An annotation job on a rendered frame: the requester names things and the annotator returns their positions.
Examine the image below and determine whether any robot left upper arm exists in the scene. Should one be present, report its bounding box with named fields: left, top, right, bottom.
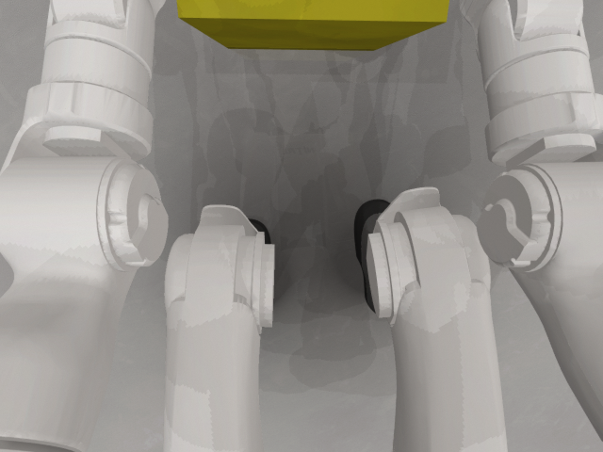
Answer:
left=0, top=156, right=169, bottom=452

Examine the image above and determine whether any robot left forearm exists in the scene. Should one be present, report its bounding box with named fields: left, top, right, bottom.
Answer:
left=0, top=0, right=166, bottom=176

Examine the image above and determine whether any right robot shin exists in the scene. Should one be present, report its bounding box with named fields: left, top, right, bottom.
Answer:
left=373, top=187, right=491, bottom=292

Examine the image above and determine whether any right robot foot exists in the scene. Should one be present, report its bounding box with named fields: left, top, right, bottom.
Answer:
left=354, top=200, right=390, bottom=314

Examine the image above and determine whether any robot right upper arm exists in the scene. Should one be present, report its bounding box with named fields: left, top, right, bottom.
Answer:
left=476, top=162, right=603, bottom=442

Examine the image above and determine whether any carton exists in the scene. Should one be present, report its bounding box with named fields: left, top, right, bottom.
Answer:
left=176, top=0, right=449, bottom=51

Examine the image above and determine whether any robot right forearm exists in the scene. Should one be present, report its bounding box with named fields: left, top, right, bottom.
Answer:
left=459, top=0, right=603, bottom=170

